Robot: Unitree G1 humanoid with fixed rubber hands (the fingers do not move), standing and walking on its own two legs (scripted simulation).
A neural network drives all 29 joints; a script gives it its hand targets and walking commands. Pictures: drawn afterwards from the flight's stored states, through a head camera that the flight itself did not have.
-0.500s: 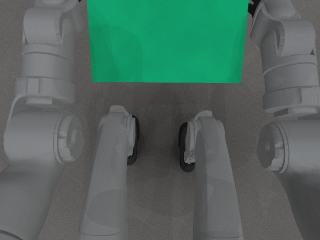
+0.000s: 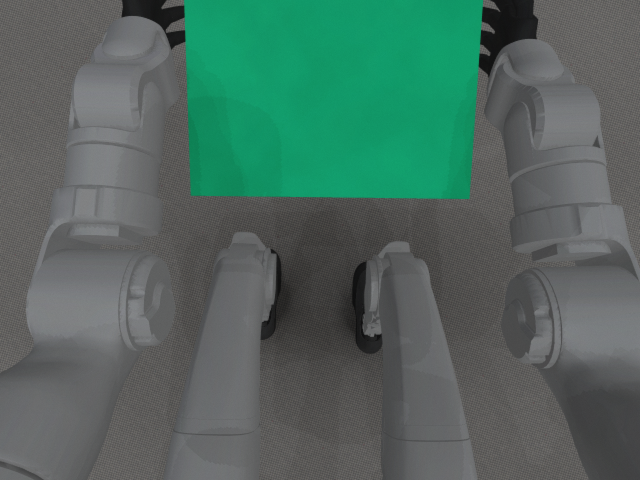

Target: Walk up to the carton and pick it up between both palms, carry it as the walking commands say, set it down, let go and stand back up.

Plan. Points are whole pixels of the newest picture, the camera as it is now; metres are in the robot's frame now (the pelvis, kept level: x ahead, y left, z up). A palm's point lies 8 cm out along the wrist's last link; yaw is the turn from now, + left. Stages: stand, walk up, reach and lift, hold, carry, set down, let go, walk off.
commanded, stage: reach and lift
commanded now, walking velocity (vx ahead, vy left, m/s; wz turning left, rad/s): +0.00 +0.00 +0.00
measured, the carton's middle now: (327, 106) +0.49 +0.01 -0.13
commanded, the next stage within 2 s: none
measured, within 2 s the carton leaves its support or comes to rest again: neither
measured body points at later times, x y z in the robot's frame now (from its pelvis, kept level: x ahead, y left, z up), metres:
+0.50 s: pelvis +0.01 +0.00 +0.07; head +0.28 +0.00 +0.42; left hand +0.52 +0.19 +0.02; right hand +0.52 -0.16 +0.01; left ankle +0.17 +0.13 -0.54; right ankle +0.15 -0.11 -0.54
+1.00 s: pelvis +0.02 +0.01 +0.12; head +0.23 +0.01 +0.51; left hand +0.49 +0.19 +0.10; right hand +0.49 -0.16 +0.09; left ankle +0.17 +0.13 -0.54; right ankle +0.15 -0.11 -0.54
